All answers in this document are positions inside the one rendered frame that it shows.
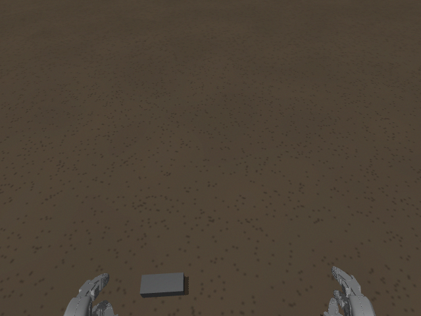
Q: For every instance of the right robot hand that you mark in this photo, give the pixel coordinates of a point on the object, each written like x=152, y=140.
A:
x=352, y=301

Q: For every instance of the left robot hand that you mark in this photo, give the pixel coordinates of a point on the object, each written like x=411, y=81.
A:
x=82, y=304

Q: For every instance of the carton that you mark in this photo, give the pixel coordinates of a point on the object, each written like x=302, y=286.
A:
x=159, y=285

